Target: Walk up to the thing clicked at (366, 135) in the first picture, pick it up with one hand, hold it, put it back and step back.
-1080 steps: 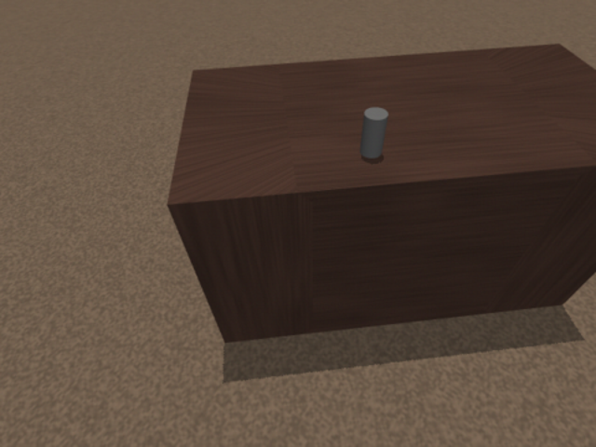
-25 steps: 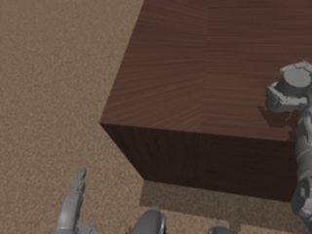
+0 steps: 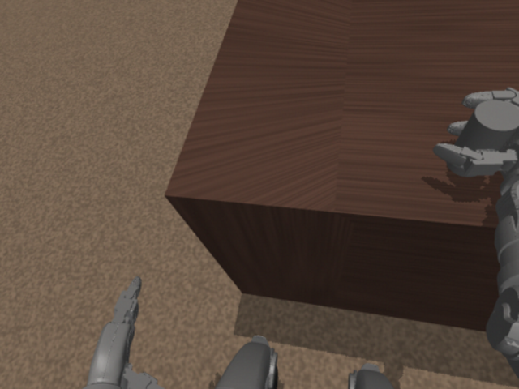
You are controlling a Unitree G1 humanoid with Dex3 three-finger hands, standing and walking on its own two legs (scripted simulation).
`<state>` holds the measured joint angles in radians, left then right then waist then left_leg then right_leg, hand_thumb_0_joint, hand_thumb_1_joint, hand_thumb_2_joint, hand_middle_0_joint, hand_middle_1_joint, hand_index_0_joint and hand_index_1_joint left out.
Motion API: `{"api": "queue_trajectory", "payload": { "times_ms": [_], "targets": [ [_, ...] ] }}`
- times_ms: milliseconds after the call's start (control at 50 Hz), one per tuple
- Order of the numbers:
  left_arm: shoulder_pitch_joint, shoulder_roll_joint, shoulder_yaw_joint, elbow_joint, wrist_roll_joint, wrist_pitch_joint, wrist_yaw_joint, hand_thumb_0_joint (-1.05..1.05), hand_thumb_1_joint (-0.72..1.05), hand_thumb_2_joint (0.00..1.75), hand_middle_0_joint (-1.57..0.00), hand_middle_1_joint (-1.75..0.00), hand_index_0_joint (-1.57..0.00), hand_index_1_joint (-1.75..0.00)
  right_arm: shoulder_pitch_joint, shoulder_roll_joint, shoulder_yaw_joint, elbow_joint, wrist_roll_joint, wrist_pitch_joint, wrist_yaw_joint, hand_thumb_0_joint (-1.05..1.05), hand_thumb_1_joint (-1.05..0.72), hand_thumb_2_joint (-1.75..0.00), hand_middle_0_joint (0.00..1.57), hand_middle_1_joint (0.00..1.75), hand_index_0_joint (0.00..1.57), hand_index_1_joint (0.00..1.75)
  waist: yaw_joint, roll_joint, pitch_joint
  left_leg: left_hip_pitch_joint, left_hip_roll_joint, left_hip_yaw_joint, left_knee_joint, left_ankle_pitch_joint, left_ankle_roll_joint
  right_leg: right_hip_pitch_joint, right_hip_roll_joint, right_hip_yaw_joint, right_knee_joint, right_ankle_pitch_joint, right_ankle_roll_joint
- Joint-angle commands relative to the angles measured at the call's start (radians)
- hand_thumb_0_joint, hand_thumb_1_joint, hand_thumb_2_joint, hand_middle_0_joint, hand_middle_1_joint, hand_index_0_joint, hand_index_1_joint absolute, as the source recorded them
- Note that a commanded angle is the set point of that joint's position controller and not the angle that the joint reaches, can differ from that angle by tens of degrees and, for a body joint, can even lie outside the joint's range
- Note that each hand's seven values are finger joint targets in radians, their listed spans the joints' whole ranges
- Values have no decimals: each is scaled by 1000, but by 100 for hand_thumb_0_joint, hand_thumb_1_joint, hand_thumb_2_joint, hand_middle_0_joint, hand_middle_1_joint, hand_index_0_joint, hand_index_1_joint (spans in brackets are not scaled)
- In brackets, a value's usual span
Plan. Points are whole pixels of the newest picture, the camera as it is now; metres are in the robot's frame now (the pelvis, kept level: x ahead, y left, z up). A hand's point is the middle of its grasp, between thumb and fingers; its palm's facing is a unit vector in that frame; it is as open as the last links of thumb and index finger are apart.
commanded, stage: open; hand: right
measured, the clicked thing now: (479, 141) +0.49 -0.21 +0.06
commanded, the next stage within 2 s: withdraw in 0.18 s
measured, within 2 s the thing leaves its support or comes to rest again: neither
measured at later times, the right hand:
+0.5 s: hand (499, 123) +0.50 -0.22 +0.09, palm faces +0.17 +0.99 +0.02, open 16.2 cm
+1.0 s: hand out of the picture +0.47 -0.34 +0.17, palm faces +0.36 +0.90 -0.25, open 17.5 cm
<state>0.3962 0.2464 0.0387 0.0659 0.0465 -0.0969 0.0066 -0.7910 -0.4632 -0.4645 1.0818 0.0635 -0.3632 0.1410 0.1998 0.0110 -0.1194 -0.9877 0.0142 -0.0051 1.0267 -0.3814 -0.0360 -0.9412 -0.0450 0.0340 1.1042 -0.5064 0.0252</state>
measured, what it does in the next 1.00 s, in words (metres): stands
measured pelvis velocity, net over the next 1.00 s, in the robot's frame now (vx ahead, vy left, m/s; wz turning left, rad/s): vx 0.03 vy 0.00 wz -0.01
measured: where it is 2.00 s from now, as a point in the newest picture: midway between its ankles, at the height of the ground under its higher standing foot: outside the picture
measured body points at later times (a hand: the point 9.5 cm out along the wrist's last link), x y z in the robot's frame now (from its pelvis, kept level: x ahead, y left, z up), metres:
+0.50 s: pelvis +0.02 +0.00 +0.01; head +0.11 -0.02 +0.45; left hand +0.17 +0.27 +0.01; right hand +0.49 -0.27 +0.09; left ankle +0.06 +0.14 -0.66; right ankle +0.01 -0.13 -0.66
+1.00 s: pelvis +0.03 +0.00 +0.05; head +0.10 +0.00 +0.50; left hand +0.17 +0.25 -0.01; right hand +0.44 -0.38 +0.19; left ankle +0.06 +0.14 -0.66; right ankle +0.01 -0.13 -0.66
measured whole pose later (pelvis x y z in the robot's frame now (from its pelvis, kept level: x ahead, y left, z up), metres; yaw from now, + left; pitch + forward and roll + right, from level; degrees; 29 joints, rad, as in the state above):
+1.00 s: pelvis +0.03 +0.00 +0.05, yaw +0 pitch +12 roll +0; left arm 0.40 0.25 -0.02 0.25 -0.04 -0.04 -0.01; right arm -0.78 -0.72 -0.46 1.11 -0.04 -0.04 0.15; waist 0.08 0.00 -0.09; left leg -0.65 0.03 -0.01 0.75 -0.31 -0.03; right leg -0.58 -0.04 0.01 0.78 -0.41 0.03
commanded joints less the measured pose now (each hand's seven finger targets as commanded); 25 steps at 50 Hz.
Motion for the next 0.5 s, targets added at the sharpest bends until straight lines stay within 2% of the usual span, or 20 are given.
{"api": "queue_trajectory", "payload": {
  "times_ms": [0, 40, 80, 100, 120, 140, 160, 200, 220, 240, 260, 280, 300, 320, 340, 360, 400, 420, 440, 480],
  "targets": [
    [40, 150, 94, -168, -8, -56, 15, 0, -54, 5, -5, -5, -5, -5, -396, -228, -20, -188, 14, -66, -2, 0, 44, -27, 74, 51, 74, 51, -11, -131, -474, 307, -33, 36, -101, 229, 43, 238, 30, -14, -156, 283, -24],
    [20, 153, 100, -178, -9, -56, 17, 0, -55, 6, -5, -5, -5, -5, -420, -254, -30, -215, 10, -71, -7, 0, 47, -24, 67, 46, 67, 46, -14, -147, -479, 307, -32, 35, -101, 216, 44, 237, 27, -14, -160, 271, -23],
    [4, 157, 95, -196, -8, -58, 18, 0, -55, 6, -5, -5, -5, -5, -361, -227, -26, -161, 9, -67, -8, 0, 49, -20, 57, 39, 57, 39, -15, -102, -445, 304, -34, 36, -103, 195, 43, 197, 26, -12, -161, 244, -26],
    [18, 155, 95, -182, -8, -55, 18, 0, -55, 5, -5, -5, -5, -5, -401, -254, -36, -201, 9, -76, -9, 0, 50, -18, 55, 37, 56, 37, -18, -129, -448, 297, -33, 33, -103, 189, 45, 209, 25, -13, -165, 241, -24],
    [28, 138, 84, -173, -7, -54, 16, 0, -55, 6, -5, -5, -5, -5, -403, -233, -19, -216, 6, -79, -7, 0, 52, -18, 50, 35, 51, 35, -24, -154, -468, 305, -31, 30, -94, 219, 46, 228, 27, -17, -162, 275, -22],
    [36, 141, 95, -184, -8, -55, 16, 0, -55, 5, -5, -5, -5, -5, -409, -247, -25, -237, 5, -82, -4, 0, 51, -18, 48, 34, 48, 34, -21, -144, -500, 326, -30, 27, -98, 236, 43, 238, 28, -21, -151, 284, -25],
    [23, 155, 99, -205, -9, -56, 19, 0, -55, 6, -5, -5, -4, -5, -390, -253, -33, -218, 8, -80, -3, 0, 52, -16, 45, 31, 45, 31, -7, -117, -489, 331, -33, 32, -102, 231, 42, 231, 26, -16, -150, 278, -28],
    [51, 132, 83, -161, -8, -53, 15, 0, -55, 6, -5, -5, -4, -5, -381, -226, -9, -227, 9, -77, 2, 0, 52, -18, 38, 29, 38, 29, -20, -152, -478, 332, -30, 25, -97, 265, 42, 241, 34, -26, -146, 309, -25],
    [37, 151, 101, -178, -11, -55, 18, 0, -55, 5, -5, -5, -5, -5, -383, -238, -30, -221, 14, -76, 3, 0, 52, -15, 36, 27, 37, 27, -7, -123, -492, 329, -33, 30, -97, 275, 42, 251, 30, -18, -144, 329, -26],
    [23, 145, 92, -183, -10, -54, 17, 0, -55, 6, -5, -5, -4, -5, -392, -233, -18, -243, 12, -76, 2, 0, 53, -14, 33, 25, 33, 25, -18, -133, -499, 345, -30, 27, -96, 279, 42, 243, 31, -21, -146, 327, -26],
    [40, 145, 99, -164, -8, -54, 18, 0, -56, 6, -5, -5, -4, -5, -387, -226, -20, -230, 14, -75, 5, 0, 53, -12, 28, 21, 28, 21, -4, -143, -501, 342, -28, 24, -91, 301, 43, 245, 32, -23, -138, 344, -25],
    [1, 145, 80, -210, -11, -56, 18, 0, -52, 3, -6, -5, -6, -5, -377, -231, -29, -216, 14, -69, 0, 0, 48, -19, 20, 22, 21, 22, -21, -110, -487, 344, -31, 27, -98, 280, 41, 234, 32, -20, -146, 330, -27],
    [40, 142, 90, -190, -11, -53, 17, 0, -51, 3, -5, -5, -6, -5, -397, -237, -22, -241, 12, -77, 5, 0, 46, -19, 20, 22, 21, 22, -1, -137, -498, 354, -29, 27, -94, 297, 43, 242, 31, -21, -146, 343, -25],
    [6, 154, 83, -239, -16, -55, 20, 0, -51, 3, -6, -5, -6, -5, -401, -263, -43, -258, 16, -77, 4, 0, 46, -19, 19, 21, 20, 21, -8, -133, -534, 357, -30, 29, -102, 300, 41, 282, 27, -17, -147, 358, -25],
    [9, 152, 77, -259, -16, -53, 22, 0, -52, 3, -6, -5, -6, -5, -419, -286, -36, -289, 9, -78, 5, 0, 45, -17, 18, 19, 18, 19, -17, -150, -551, 385, -29, 30, -103, 311, 43, 297, 30, -18, -155, 378, -21],
    [56, 166, 109, -212, -17, -44, 25, 0, -51, 3, -5, -5, -6, -5, -456, -319, -48, -335, 7, -80, 5, 0, 45, -17, 18, 19, 18, 19, -17, -188, -581, 390, -28, 28, -105, 336, 43, 344, 32, -24, -153, 403, -19],
    [112, 182, 124, -161, -21, -32, 26, 0, -51, 3, -5, -5, -5, -4, -390, -328, -58, -308, 11, -58, 10, 0, 47, -13, 15, 15, 15, 15, -20, -202, -542, 377, -32, 32, -117, 346, 47, 371, 31, -20, -167, 452, -14],
    [83, 183, 125, -179, -26, -28, 25, 0, -52, 3, -5, -5, -6, -5, -408, -345, -54, -340, 12, -49, 10, 0, 48, -10, 12, 11, 12, 11, -33, -203, -544, 402, -32, 32, -132, 337, 46, 377, 36, -23, -182, 438, -16],
    [74, 200, 142, -185, -29, -28, 28, 0, -52, 3, -5, -5, -5, -4, -442, -386, -86, -372, 17, -43, 9, 0, 49, -9, 12, 11, 11, 11, -36, -204, -562, 407, -31, 32, -136, 345, 46, 397, 34, -20, -188, 453, -15],
    [66, 158, 101, -138, -35, -24, 27, 0, -52, 3, -5, -5, -5, -4, -447, -398, -90, -363, 24, -23, 14, 0, 52, -5, 9, 7, 8, 7, -52, -220, -513, 438, -25, 26, -156, 349, 47, 382, 37, -31, -204, 432, -15]
  ]
}}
